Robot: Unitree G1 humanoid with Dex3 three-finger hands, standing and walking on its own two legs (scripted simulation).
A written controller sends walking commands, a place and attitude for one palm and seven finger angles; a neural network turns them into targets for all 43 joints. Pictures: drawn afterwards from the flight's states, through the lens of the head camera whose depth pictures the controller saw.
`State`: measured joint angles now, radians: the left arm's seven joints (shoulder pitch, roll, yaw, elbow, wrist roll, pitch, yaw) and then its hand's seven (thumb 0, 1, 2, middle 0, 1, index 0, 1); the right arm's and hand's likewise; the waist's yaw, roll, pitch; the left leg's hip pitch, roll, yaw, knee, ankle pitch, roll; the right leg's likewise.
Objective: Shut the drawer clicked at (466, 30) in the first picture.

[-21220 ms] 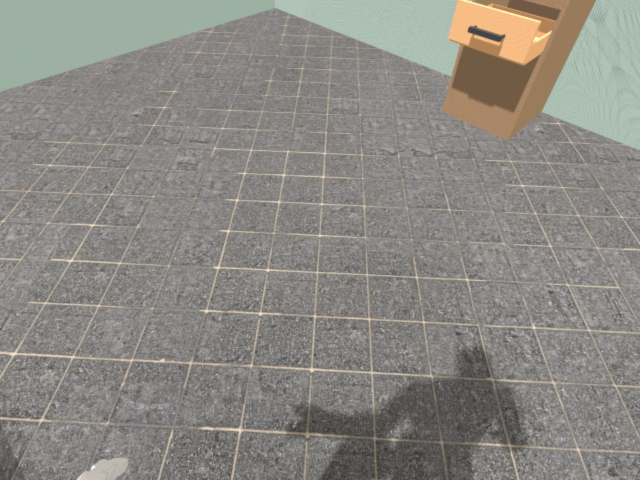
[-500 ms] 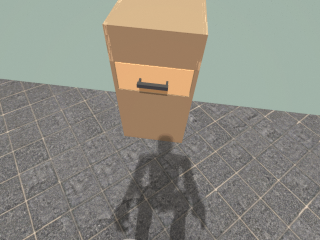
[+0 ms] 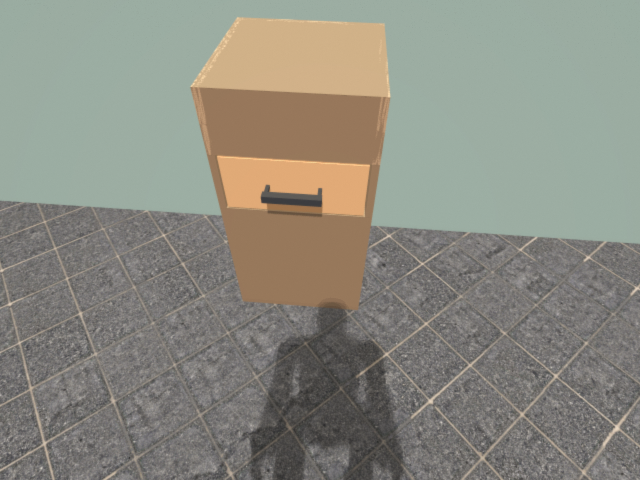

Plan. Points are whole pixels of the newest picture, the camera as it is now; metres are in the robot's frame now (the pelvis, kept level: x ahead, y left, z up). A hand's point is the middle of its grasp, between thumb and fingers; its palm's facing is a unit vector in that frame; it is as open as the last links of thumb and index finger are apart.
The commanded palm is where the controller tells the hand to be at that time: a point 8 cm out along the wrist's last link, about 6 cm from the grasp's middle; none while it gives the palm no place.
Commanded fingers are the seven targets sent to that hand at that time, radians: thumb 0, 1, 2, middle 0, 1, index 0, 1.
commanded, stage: let the arm hang, fingers relaxed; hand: left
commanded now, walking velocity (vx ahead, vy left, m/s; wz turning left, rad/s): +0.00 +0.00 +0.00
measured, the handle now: (292, 194) +0.82 +0.12 -0.19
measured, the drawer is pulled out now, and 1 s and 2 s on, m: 0.00 0.00 0.00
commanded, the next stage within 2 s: look to check the result in 0.10 s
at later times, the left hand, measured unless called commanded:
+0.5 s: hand out of the picture -0.04 +0.13 -0.18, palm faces +0.09 -0.98 -0.17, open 7.4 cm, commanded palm none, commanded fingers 0.00 0.90 0.90 -0.20 -0.30 -0.20 -0.30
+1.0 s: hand out of the picture -0.02 +0.12 -0.18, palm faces +0.08 -0.98 -0.16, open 7.4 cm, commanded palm none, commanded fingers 0.00 0.90 0.90 -0.20 -0.30 -0.20 -0.30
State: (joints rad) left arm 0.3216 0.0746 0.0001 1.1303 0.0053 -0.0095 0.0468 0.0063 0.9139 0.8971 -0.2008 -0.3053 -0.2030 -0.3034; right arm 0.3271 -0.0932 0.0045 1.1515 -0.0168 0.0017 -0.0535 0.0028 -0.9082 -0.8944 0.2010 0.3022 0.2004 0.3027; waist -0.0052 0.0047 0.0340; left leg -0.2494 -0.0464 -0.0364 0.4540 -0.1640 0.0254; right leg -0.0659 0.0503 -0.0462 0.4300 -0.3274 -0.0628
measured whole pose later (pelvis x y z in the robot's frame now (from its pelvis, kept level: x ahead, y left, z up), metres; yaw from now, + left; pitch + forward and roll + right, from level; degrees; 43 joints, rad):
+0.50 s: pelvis +0.01 -0.02 +0.00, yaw +0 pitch -2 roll +0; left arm 0.37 0.08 0.01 1.15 0.00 -0.01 0.05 0.00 0.91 0.90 -0.19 -0.30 -0.20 -0.30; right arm 0.32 -0.10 0.00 1.15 -0.01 0.00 -0.06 0.00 -0.91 -0.89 0.20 0.30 0.20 0.30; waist 0.01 0.01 0.06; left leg -0.24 -0.03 -0.05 0.47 -0.19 0.00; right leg -0.04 0.07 -0.06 0.41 -0.33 -0.09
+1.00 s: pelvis +0.02 -0.02 +0.00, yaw +0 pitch -2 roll +0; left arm 0.35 0.08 0.01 1.14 0.00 -0.01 0.05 0.00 0.91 0.90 -0.19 -0.30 -0.20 -0.30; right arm 0.32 -0.10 0.00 1.15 -0.01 0.00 -0.07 0.00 -0.91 -0.89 0.20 0.30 0.20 0.30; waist 0.00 0.00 0.06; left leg -0.23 -0.02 -0.05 0.48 -0.21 0.00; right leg -0.02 0.08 -0.05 0.40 -0.34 -0.09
